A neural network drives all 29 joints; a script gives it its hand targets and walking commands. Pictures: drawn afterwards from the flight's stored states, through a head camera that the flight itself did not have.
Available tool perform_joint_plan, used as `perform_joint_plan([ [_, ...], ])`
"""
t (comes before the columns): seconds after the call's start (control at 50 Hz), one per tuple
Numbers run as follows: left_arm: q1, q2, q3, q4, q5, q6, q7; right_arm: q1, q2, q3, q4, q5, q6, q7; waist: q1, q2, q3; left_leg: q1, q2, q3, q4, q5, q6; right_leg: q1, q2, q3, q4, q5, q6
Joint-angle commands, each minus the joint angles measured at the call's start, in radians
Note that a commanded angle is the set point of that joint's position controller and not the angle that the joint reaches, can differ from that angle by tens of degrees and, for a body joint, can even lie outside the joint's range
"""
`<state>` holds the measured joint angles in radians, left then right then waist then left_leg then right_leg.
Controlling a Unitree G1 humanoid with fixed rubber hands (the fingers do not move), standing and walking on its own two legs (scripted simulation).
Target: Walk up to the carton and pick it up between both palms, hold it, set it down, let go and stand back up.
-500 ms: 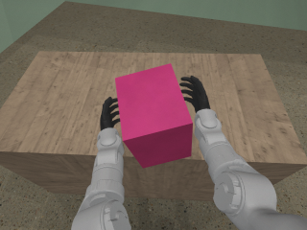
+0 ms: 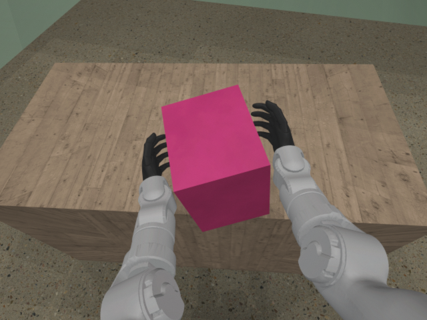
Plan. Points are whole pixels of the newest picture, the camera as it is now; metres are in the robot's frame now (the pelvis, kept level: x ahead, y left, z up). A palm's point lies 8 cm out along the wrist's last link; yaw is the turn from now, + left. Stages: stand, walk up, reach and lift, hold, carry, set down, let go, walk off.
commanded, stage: set down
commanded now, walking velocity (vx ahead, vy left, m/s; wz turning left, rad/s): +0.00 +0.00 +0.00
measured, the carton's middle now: (218, 163) +0.44 +0.06 -0.02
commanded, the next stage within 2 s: none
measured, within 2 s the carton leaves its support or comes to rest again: rests again in 0.60 s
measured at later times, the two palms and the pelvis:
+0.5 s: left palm (155, 173) +0.38 +0.18 +0.03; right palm (281, 141) +0.45 -0.06 +0.06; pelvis -0.01 +0.00 +0.00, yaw -1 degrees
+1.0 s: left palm (158, 170) +0.38 +0.17 +0.03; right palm (286, 147) +0.44 -0.07 +0.05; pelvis -0.01 +0.00 +0.00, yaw -1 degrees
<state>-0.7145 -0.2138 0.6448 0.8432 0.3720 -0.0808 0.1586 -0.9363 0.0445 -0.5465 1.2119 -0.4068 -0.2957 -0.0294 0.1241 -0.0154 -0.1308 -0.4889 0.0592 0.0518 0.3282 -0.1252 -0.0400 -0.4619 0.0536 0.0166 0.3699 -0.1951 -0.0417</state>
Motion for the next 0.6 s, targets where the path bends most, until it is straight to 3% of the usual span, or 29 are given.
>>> perform_joint_plan([
  [0.0, -0.814, -0.371, -0.306, -0.148, 0.038, -0.11, -0.08, -0.481, 0.513, 0.163, 0.034, -0.079, -0.015, 0.129, 0.022, -0.051, -0.696, 0.241, -0.023, 0.133, 0.059, 0.43, 0.019, 0.384, -0.039, -0.082, 0.066, 0.606, 0.094],
  [0.18, -0.825, -0.344, -0.253, -0.14, 0.061, -0.084, -0.072, -0.482, 0.491, 0.094, 0.054, -0.108, 0.026, 0.149, 0.021, -0.063, -0.681, 0.228, -0.026, 0.139, 0.054, 0.39, 0.035, 0.354, -0.038, -0.077, 0.051, 0.518, 0.092],
  [0.32, -0.809, -0.362, -0.249, -0.167, 0.072, -0.074, -0.061, -0.473, 0.481, 0.063, 0.052, -0.121, 0.025, 0.163, 0.021, -0.041, -0.726, 0.273, -0.021, 0.137, 0.068, 0.443, 0.029, 0.299, -0.032, -0.087, 0.049, 0.495, 0.085],
  [0.34, -0.811, -0.348, -0.232, -0.166, 0.079, -0.073, -0.06, -0.475, 0.483, 0.065, 0.052, -0.121, 0.029, 0.166, 0.032, -0.051, -0.702, 0.276, -0.02, 0.139, 0.068, 0.437, 0.036, 0.292, -0.032, -0.084, 0.043, 0.473, 0.084],
  [0.42, -0.798, -0.343, -0.219, -0.144, 0.089, -0.063, -0.063, -0.458, 0.48, 0.044, 0.059, -0.136, 0.046, 0.171, 0.02, -0.068, -0.668, 0.23, -0.025, 0.142, 0.05, 0.379, 0.047, 0.326, -0.039, -0.075, 0.042, 0.455, 0.089],
  [0.58, -0.753, -0.346, -0.197, -0.16, 0.114, -0.054, -0.057, -0.439, 0.468, 0.029, 0.043, -0.145, 0.046, 0.181, 0.032, -0.056, -0.653, 0.284, -0.02, 0.137, 0.067, 0.446, 0.049, 0.265, -0.03, -0.085, 0.032, 0.432, 0.083],
])
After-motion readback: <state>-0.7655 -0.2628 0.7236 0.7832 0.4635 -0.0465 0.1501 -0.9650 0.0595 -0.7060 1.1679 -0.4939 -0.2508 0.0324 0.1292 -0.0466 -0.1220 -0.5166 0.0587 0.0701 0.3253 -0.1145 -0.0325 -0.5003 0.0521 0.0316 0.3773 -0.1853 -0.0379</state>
